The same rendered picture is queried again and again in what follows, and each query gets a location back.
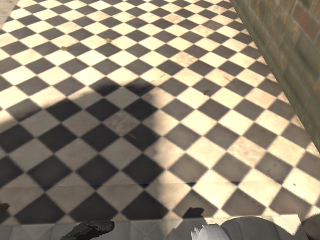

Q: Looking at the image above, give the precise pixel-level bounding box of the left robot hand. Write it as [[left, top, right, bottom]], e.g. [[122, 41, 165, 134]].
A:
[[60, 220, 115, 240]]

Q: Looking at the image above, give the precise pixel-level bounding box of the right robot thigh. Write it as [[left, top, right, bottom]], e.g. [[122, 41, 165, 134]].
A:
[[191, 223, 232, 240]]

